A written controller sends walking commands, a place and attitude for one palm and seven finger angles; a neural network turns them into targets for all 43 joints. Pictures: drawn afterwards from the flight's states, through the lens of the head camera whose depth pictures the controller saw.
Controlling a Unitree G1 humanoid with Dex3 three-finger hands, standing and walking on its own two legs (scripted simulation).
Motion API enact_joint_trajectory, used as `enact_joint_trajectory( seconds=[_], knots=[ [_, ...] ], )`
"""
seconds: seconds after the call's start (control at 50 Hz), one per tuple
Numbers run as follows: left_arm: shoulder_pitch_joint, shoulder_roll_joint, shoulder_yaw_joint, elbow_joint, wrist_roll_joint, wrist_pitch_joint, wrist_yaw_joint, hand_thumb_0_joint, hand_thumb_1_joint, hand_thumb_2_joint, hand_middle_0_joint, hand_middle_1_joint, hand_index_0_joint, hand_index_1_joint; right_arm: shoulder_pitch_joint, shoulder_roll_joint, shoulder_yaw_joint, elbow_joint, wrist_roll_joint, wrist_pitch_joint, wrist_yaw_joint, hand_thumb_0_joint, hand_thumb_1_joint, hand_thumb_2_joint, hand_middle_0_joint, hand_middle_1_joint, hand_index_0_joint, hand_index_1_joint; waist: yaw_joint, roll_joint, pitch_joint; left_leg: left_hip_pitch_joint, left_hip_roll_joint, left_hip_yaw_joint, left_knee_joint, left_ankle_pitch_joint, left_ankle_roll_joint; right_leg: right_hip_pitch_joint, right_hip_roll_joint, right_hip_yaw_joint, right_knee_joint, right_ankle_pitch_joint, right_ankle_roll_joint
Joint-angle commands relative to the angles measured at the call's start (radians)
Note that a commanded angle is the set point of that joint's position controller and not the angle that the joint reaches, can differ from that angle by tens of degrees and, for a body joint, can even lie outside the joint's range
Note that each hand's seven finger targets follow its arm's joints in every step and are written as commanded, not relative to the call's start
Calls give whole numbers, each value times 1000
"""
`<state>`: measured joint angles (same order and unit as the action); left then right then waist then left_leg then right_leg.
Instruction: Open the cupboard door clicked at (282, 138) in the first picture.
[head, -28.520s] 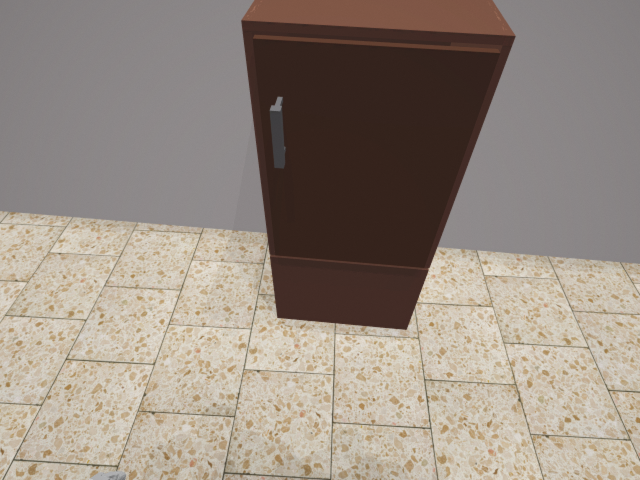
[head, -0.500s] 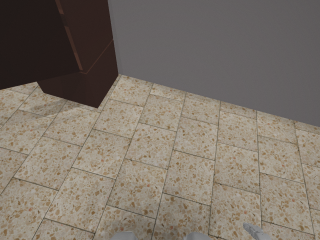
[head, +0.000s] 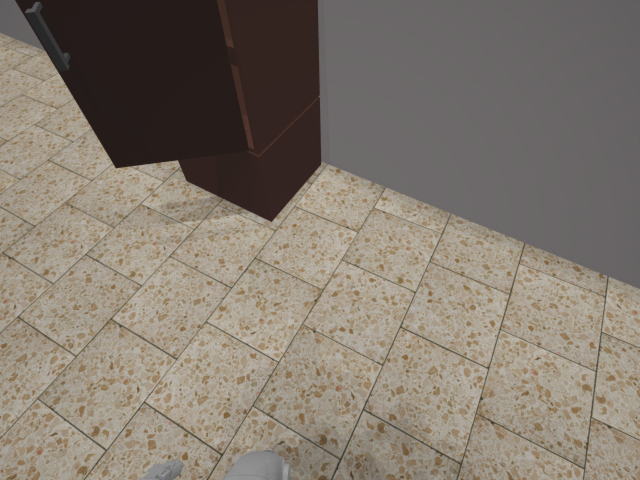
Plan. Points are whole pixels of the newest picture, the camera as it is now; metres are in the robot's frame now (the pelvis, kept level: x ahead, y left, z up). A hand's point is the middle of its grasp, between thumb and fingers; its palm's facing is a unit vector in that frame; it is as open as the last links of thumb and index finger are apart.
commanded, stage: turn to face it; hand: left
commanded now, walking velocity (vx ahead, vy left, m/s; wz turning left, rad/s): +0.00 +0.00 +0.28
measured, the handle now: (50, 37) +0.98 +0.65 +0.04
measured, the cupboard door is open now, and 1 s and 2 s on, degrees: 41 41 41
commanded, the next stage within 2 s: take the last steps up to it in 0.10 s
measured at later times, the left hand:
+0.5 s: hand out of the picture +0.04 +0.21 -0.16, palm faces +0.24 -0.93 -0.27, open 7.4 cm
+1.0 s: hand out of the picture +0.09 +0.29 -0.19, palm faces +0.33 -0.92 -0.20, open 7.4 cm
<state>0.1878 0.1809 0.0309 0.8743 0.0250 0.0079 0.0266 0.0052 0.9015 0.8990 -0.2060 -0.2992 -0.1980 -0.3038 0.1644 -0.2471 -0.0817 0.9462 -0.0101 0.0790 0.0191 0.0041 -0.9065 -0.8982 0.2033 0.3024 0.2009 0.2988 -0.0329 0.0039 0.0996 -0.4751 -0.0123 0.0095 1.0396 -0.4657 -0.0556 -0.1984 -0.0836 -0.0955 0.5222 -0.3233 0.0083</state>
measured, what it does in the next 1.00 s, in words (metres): walks ahead: left foot, then right foot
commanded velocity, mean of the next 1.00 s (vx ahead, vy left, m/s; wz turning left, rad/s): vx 0.25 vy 0.11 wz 0.15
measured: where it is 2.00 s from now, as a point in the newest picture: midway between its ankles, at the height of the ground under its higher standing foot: (240, 373)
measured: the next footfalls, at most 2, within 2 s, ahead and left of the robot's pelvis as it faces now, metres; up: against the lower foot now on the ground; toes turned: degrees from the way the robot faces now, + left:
left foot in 0.14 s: +0.05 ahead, +0.13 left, +0.00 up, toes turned +7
right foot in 0.44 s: +0.06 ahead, -0.11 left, +0.00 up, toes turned +3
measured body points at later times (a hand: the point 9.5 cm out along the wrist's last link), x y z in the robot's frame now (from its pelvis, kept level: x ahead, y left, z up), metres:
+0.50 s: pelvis +0.03 +0.00 -0.01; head +0.06 -0.01 +0.44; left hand +0.03 +0.26 -0.14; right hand +0.14 -0.22 -0.17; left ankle +0.00 +0.13 -0.70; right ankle +0.02 -0.11 -0.74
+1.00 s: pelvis +0.16 +0.12 -0.01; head +0.20 +0.14 +0.44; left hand +0.08 +0.34 -0.17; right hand +0.31 -0.07 -0.16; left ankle +0.18 +0.22 -0.74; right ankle +0.14 -0.02 -0.65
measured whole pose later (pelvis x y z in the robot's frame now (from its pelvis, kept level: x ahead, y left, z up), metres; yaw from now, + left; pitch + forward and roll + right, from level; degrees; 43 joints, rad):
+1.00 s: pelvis +0.16 +0.12 -0.01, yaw +15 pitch +0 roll +1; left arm 0.30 0.18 0.06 1.08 0.03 0.00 0.00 0.01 0.91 0.90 -0.20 -0.30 -0.19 -0.30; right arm 0.15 -0.16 -0.04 0.97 -0.02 -0.05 -0.01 -0.01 -0.92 -0.90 0.20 0.30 0.20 0.30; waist 0.04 -0.04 0.09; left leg -0.33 0.00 0.16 0.57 -0.24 0.06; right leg -0.46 -0.14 -0.07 1.23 -0.42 0.00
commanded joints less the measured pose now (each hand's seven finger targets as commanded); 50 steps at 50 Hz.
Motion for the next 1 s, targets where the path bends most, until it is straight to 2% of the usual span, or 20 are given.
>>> enact_joint_trajectory(
  seconds=[0.0,0.08,0.1,0.12,0.14,0.32,0.38,0.4,0.42,0.44,0.5,0.54,0.6,0.72,0.78,0.8,0.82,0.84,0.92,0.98],
  knots=[
    [96,232,68,-22,5,-22,7,0,900,900,-200,-300,-200,-300,-96,-15,13,-93,5,-41,4,0,-900,-900,200,300,200,300,76,-198,-120,30,1,63,-241,-12,3,156,-242,98,-87,701,-125],
    [81,224,68,7,-11,-16,1,0,900,900,-200,-300,-200,-300,6,-52,11,-55,-1,-59,-5,0,-900,-900,200,300,200,300,14,-165,-151,300,4,66,-601,268,35,42,-200,39,62,578,-37],
    [89,185,62,-9,-19,-10,-5,0,900,900,-200,-300,-200,-300,43,-130,-5,-49,-9,-69,-10,0,-900,-900,200,300,200,300,-3,32,-203,461,156,-100,-627,516,97,-116,-128,-23,201,351,24],
    [79,118,40,-35,-24,-3,-8,0,900,900,-200,-300,-200,-300,102,-215,-24,-43,-15,-68,-17,0,-900,-900,200,300,200,300,-28,278,-224,521,395,-369,-643,889,246,-281,-27,-38,377,-267,74],
    [38,127,37,-46,-12,11,-2,0,900,900,-200,-300,-200,-300,121,-232,-26,-40,-17,-58,-27,0,-900,-900,200,300,200,300,-40,187,-211,438,434,-360,-654,808,306,-269,-23,41,500,-344,57],
    [25,85,42,23,-4,0,-41,0,900,900,-200,-300,-200,-300,31,-148,-2,-36,-21,-78,-36,0,-900,-900,200,300,200,300,20,156,-105,256,219,-238,-735,158,232,-165,39,0,274,-180,29],
    [177,99,52,73,-1,-17,-44,0,900,900,-200,-300,-200,-300,-27,-135,-2,-47,-12,-70,-28,0,-900,-900,200,300,200,300,97,97,-73,47,135,-192,-632,-68,178,119,61,-26,-8,-53,19],
    [254,150,68,89,9,-28,-36,0,900,900,-200,-300,-200,-300,-41,-81,4,-62,-3,-72,-21,0,-900,-900,200,300,200,300,140,-93,-60,-125,33,-94,-419,-117,125,259,-72,143,-184,-189,-14],
    [315,251,87,97,14,-36,-23,0,900,900,-200,-300,-200,-300,-88,-25,17,-108,1,-78,-12,0,-900,-900,200,300,200,300,177,-388,-25,-318,-56,16,-118,-161,61,301,-378,570,-382,-348,-129],
    [306,253,81,84,0,-42,-16,0,900,900,-200,-300,-200,-300,-145,-90,8,-130,-18,-75,-3,0,-900,-900,200,300,200,300,164,-256,24,-322,13,-87,53,-85,62,166,-446,649,-437,-391,-187],
    [154,148,53,70,0,-68,-11,0,900,900,-200,-300,-200,-300,-111,-63,0,-78,-20,-62,17,0,-900,-900,200,300,200,300,65,-184,80,-272,91,-86,147,181,30,35,-316,335,-398,-140,-109],
    [184,127,49,91,-3,-85,-10,0,900,900,-200,-300,-200,-300,-75,-31,9,-49,-15,-62,23,0,-900,-900,200,300,200,300,62,-193,18,-241,88,-27,88,232,12,119,-265,161,-344,193,-85],
    [279,138,49,149,0,-95,-7,0,900,900,-200,-300,-200,-300,-106,16,23,-44,-8,-66,32,0,-900,-900,200,300,200,300,89,-152,-29,-216,75,45,-66,228,8,228,-252,53,-281,490,-80],
    [294,158,48,196,4,-82,-5,0,900,900,-200,-300,-200,-300,-167,32,40,-60,-4,-81,43,0,-900,-900,200,300,200,300,98,-219,-2,-62,44,119,-347,223,43,205,-267,-13,-238,539,-69],
    [224,176,57,191,0,-76,-8,0,900,900,-200,-300,-200,-300,47,-16,28,-1,-12,-98,24,0,-900,-900,200,300,200,300,-20,-200,-73,299,-21,181,-516,244,80,68,-229,-82,-12,645,-40],
    [226,143,50,173,-1,-73,-15,0,900,900,-200,-300,-200,-300,207,-89,10,42,-19,-104,8,0,-900,-900,200,300,200,300,-82,-57,-173,531,34,135,-532,250,106,-41,-188,-109,215,511,-17],
    [265,74,43,146,-15,-64,-26,0,900,900,-200,-300,-200,-300,327,-207,-24,67,-31,-113,-10,0,-900,-900,200,300,200,300,-107,242,-287,734,321,-281,-589,271,221,-313,-26,-138,533,-116,31],
    [176,48,32,101,-13,-62,-20,0,900,900,-200,-300,-200,-300,380,-241,-31,83,-19,-104,-28,0,-900,-900,200,300,200,300,-121,223,-289,694,415,-399,-715,297,288,-409,9,-11,742,-296,-4],
    [113,36,35,113,1,-41,-28,0,900,900,-200,-300,-200,-300,123,-66,15,21,-19,-126,-42,0,-900,-900,200,300,200,300,8,159,-68,255,341,-233,-837,80,254,-415,-87,70,786,-88,-21],
    [152,7,32,128,1,-23,-36,0,900,900,-200,-300,-200,-300,107,-60,18,28,-20,-139,-40,0,-900,-900,200,300,200,300,57,78,-86,200,295,-126,-864,177,251,-317,-78,44,608,-41,-16]
  ],
)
